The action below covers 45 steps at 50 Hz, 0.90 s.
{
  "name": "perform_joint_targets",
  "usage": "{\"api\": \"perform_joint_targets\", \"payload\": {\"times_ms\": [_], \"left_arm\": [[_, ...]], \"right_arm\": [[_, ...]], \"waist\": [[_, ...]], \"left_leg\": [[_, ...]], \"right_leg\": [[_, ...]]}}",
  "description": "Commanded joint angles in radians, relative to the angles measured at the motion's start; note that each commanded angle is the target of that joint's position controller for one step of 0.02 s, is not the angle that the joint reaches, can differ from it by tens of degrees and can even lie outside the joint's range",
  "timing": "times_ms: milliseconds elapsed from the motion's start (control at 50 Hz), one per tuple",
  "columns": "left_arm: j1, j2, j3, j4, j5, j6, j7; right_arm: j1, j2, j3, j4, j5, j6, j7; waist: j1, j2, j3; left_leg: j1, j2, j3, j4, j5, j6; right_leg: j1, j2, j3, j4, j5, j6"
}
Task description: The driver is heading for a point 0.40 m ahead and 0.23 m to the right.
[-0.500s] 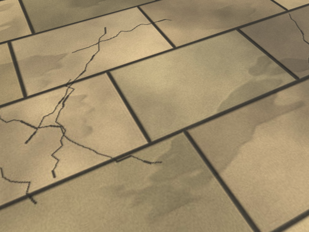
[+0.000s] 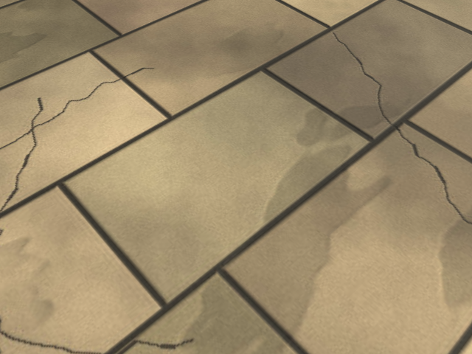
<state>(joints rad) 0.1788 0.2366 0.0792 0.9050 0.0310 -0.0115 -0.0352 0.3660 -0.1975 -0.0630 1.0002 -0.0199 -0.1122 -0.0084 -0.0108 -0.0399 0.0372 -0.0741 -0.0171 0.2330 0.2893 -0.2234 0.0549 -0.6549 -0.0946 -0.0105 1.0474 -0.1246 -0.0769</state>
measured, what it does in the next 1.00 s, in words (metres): walks ahead, turning right: right foot, then left foot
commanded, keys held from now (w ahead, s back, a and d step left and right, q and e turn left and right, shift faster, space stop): w+e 0.40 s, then no key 0.60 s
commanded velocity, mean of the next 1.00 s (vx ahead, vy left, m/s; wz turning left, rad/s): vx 0.31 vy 0.00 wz -0.35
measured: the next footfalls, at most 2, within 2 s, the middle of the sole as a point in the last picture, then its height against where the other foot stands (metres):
right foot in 0.24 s outside the picture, level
left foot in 0.76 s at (261, 332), level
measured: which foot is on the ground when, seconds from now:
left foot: down 0.00-0.26, up 0.28-0.74, down 0.76-1.00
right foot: up 0.00-0.22, down 0.24-0.78, up 0.80-1.00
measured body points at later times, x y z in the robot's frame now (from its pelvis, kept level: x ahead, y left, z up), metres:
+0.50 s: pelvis +0.26 -0.08 +0.00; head +0.29 -0.10 +0.45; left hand +0.36 +0.18 -0.13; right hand +0.33 -0.36 -0.13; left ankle +0.37 +0.08 -0.67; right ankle +0.24 -0.10 -0.75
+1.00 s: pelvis +0.41 -0.09 -0.01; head +0.44 -0.08 +0.44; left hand +0.56 +0.12 -0.16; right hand +0.40 -0.34 -0.14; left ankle +0.51 -0.05 -0.75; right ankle +0.34 -0.20 -0.72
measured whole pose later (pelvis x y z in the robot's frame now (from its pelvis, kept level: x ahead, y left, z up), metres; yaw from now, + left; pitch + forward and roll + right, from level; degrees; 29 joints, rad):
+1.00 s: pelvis +0.41 -0.09 -0.01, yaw -21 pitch -1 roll +0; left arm 0.22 0.22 0.03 0.95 0.02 0.03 0.02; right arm 0.22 -0.20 0.00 0.91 -0.02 -0.02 -0.01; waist 0.00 -0.02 0.07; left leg -0.29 -0.04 0.08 0.40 -0.10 0.08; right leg -0.30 0.02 0.07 0.76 -0.46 0.00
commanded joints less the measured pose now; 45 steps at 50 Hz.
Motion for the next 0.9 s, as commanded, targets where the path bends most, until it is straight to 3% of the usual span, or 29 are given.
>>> {"api": "perform_joint_targets", "payload": {"times_ms": [20, 120, 160, 200, 220, 240, 260, 280, 300, 320, 340, 380, 400, 440, 500, 560, 640, 680, 720, 740, 760, 780, 800, 820, 840, 860, 900], "left_arm": [[-0.055, -0.015, -0.016, -0.072, -0.001, -0.002, -0.018], [-0.193, 0.0, -0.023, -0.134, 0.006, -0.006, -0.033], [-0.184, 0.014, -0.016, -0.14, 0.009, -0.006, -0.03], [-0.088, 0.04, -0.002, -0.12, 0.011, -0.007, -0.02], [0.012, 0.059, 0.01, -0.093, 0.01, -0.013, -0.014], [0.162, 0.097, 0.03, -0.045, 0.019, -0.023, -0.001], [0.242, 0.206, 0.061, -0.038, 0.032, -0.027, 0.014], [0.213, 0.283, 0.075, -0.062, 0.006, -0.018, 0.017], [0.206, 0.254, 0.067, -0.056, -0.006, -0.006, 0.023], [0.157, 0.209, 0.054, -0.051, -0.015, -0.008, 0.03], [0.108, 0.163, 0.042, -0.056, -0.018, -0.015, 0.032], [0.065, 0.117, 0.026, -0.067, -0.033, -0.034, 0.036], [0.076, 0.119, 0.023, -0.067, -0.036, -0.045, 0.036], [0.11, 0.138, 0.022, -0.058, -0.037, -0.061, 0.035], [0.181, 0.143, 0.017, -0.041, -0.032, -0.059, 0.037], [0.217, 0.129, 0.006, -0.035, -0.031, -0.05, 0.044], [0.254, 0.119, -0.007, -0.021, -0.019, -0.04, 0.059], [0.245, 0.117, -0.011, -0.017, -0.01, -0.037, 0.065], [0.213, 0.133, -0.01, -0.017, -0.012, -0.041, 0.07], [0.188, 0.144, -0.008, -0.016, -0.02, -0.044, 0.07], [0.159, 0.144, -0.012, -0.028, -0.032, -0.053, 0.067], [0.248, 0.089, -0.023, -0.044, -0.053, -0.056, 0.066], [0.35, 0.078, -0.021, -0.002, -0.061, -0.036, 0.066], [0.314, 0.11, -0.016, 0.022, -0.022, -0.016, 0.067], [0.258, 0.097, -0.017, 0.021, -0.004, -0.006, 0.062], [0.227, 0.08, -0.022, 0.022, -0.003, 0.005, 0.057], [0.236, 0.054, -0.032, 0.04, 0.001, 0.034, 0.05]], "right_arm": [[-0.004, -0.085, -0.007, -0.049, 0.0, -0.018, -0.002], [0.074, -0.132, -0.018, -0.027, 0.0, -0.006, -0.015], [0.077, -0.149, -0.021, -0.024, -0.003, 0.008, -0.021], [0.069, -0.182, -0.03, -0.026, -0.005, 0.025, -0.025], [0.062, -0.197, -0.034, -0.032, -0.004, 0.037, -0.022], [0.047, -0.2, -0.034, -0.048, -0.001, 0.045, -0.016], [0.064, -0.125, -0.018, -0.097, 0.012, 0.044, -0.008], [0.024, -0.108, -0.018, -0.174, 0.015, 0.032, 0.011], [-0.117, -0.15, -0.023, -0.199, 0.007, 0.023, 0.015], [-0.128, -0.132, -0.015, -0.208, 0.016, 0.01, 0.018], [-0.103, -0.127, -0.015, -0.188, 0.011, 0.007, 0.015], [-0.062, -0.121, -0.015, -0.176, -0.027, 0.042, 0.014], [-0.058, -0.115, -0.014, -0.182, -0.031, 0.059, 0.018], [-0.074, -0.105, -0.012, -0.188, -0.027, 0.079, 0.022], [-0.146, -0.105, -0.006, -0.212, -0.02, 0.088, 0.021], [-0.225, -0.105, 0.004, -0.238, -0.01, 0.091, 0.021], [-0.295, -0.103, 0.018, -0.254, -0.003, 0.082, 0.017], [-0.274, -0.111, 0.021, -0.242, -0.003, 0.073, 0.013], [-0.167, -0.139, 0.012, -0.203, -0.005, 0.06, 0.002], [-0.089, -0.146, 0.008, -0.176, -0.007, 0.05, -0.005], [0.005, -0.161, 0.005, -0.148, -0.012, 0.033, -0.013], [0.062, -0.241, -0.008, -0.15, -0.014, 0.027, -0.016], [0.03, -0.192, 0.005, -0.151, 0.018, 0.047, -0.008], [-0.041, -0.153, 0.017, -0.168, 0.032, 0.053, 0.004], [-0.118, -0.116, 0.029, -0.177, 0.025, 0.058, 0.003], [-0.167, -0.08, 0.045, -0.179, 0.016, 0.064, -0.003], [-0.197, -0.098, 0.046, -0.164, 0.0, 0.074, -0.013]], "waist": [[0.018, 0.107, 0.054], [-0.019, 0.109, 0.074], [-0.004, 0.123, 0.055], [0.04, 0.15, -0.009], [0.078, 0.147, -0.07], [0.148, 0.098, -0.153], [0.153, -0.053, -0.259], [0.104, -0.172, -0.314], [0.126, 0.0, -0.205], [0.089, 0.024, -0.102], [0.04, 0.077, -0.049], [-0.013, 0.061, -0.048], [-0.023, 0.049, -0.056], [-0.028, 0.046, -0.039], [-0.001, 0.006, -0.038], [0.032, -0.028, -0.041], [0.07, -0.039, -0.039], [0.061, -0.047, -0.036], [0.014, -0.052, -0.053], [-0.032, -0.034, -0.066], [-0.08, 0.011, -0.117], [-0.047, 0.19, -0.242], [-0.007, 0.263, -0.362], [0.011, 0.125, -0.256], [0.025, 0.083, -0.152], [0.044, 0.068, -0.086], [0.07, 0.151, -0.048]], "left_leg": [[-0.041, 0.256, -0.085, -0.147, 0.327, 0.078], [0.099, 0.297, -0.009, -0.114, 0.46, 0.071], [0.163, 0.304, 0.026, -0.028, 0.691, 0.061], [0.202, 0.307, 0.05, 0.159, 0.951, 0.054], [0.187, 0.304, 0.053, 0.323, 0.958, 0.05], [0.07, 0.285, 0.068, 0.565, 0.8, 0.021], [-0.257, 0.217, 0.063, 0.899, 0.268, -0.021], [-0.583, 0.001, -0.104, 1.173, -0.345, -0.069], [-0.702, 0.067, -0.238, 1.165, -0.241, -0.056], [-0.693, 0.106, -0.24, 1.087, -0.137, -0.047], [-0.625, 0.138, -0.247, 0.989, -0.093, -0.045], [-0.507, 0.16, -0.257, 0.9, -0.074, -0.067], [-0.493, 0.155, -0.252, 0.88, -0.08, -0.079], [-0.5, 0.145, -0.226, 0.819, -0.046, -0.098], [-0.525, 0.121, -0.198, 0.721, 0.048, -0.1], [-0.541, 0.098, -0.189, 0.595, 0.136, -0.081], [-0.514, 0.053, -0.175, 0.424, 0.192, -0.051], [-0.447, 0.027, -0.174, 0.355, 0.158, -0.029], [-0.316, -0.005, -0.179, 0.277, 0.113, 0.004], [-0.23, -0.004, -0.184, 0.169, 0.182, 0.02], [-0.048, 0.071, -0.247, 0.1, 0.492, 0.043], [0.188, 0.334, -0.48, 0.199, 1.098, 0.166], [0.231, 0.462, -0.669, 0.171, 1.231, 0.311], [0.088, 0.423, -0.623, 0.113, 1.03, 0.308], [-0.019, 0.371, -0.555, 0.066, 0.803, 0.273], [-0.124, 0.318, -0.48, 0.008, 0.626, 0.222], [-0.243, 0.223, -0.373, -0.043, 0.409, 0.156]], "right_leg": [[-0.016, -0.006, -0.023, -0.158, 0.116, 0.008], [0.033, 0.026, -0.112, -0.368, 0.085, -0.032], [0.084, 0.069, -0.144, -0.404, 0.002, -0.064], [0.202, 0.14, -0.175, -0.42, -0.109, -0.104], [0.313, 0.177, -0.175, -0.459, -0.134, -0.128], [0.532, 0.184, -0.129, -0.546, -0.105, -0.16], [0.822, -0.071, 0.227, -0.578, -0.228, -0.243], [0.964, -0.262, 0.759, -0.75, -0.177, -0.368], [0.909, -0.23, 0.634, -0.785, -0.127, -0.322], [0.781, -0.208, 0.502, -0.79, -0.031, -0.287], [0.667, -0.152, 0.407, -0.801, 0.097, -0.241], [0.553, -0.075, 0.297, -0.814, 0.237, -0.205], [0.537, -0.058, 0.281, -0.819, 0.278, -0.212], [0.516, -0.042, 0.217, -0.807, 0.524, -0.196], [0.537, -0.01, 0.147, -0.766, 0.777, -0.124], [0.595, 0.003, 0.13, -0.744, 0.814, -0.07], [0.686, -0.013, 0.137, -0.707, 0.829, -0.053], [0.697, -0.023, 0.145, -0.663, 0.859, -0.05], [0.694, -0.035, 0.172, -0.571, 0.942, -0.04], [0.694, -0.022, 0.169, -0.485, 0.917, -0.029], [0.613, 0.018, 0.157, -0.353, 0.751, -0.013], [0.449, 0.136, 0.105, -0.079, 0.143, 0.023], [0.361, 0.244, 0.098, 0.078, -0.486, 0.043], [0.335, 0.207, 0.147, 0.127, -0.475, 0.04], [0.312, 0.182, 0.148, 0.116, -0.436, 0.045], [0.334, 0.148, 0.142, 0.035, -0.403, 0.052], [0.429, 0.136, 0.087, -0.111, -0.353, 0.073]]}}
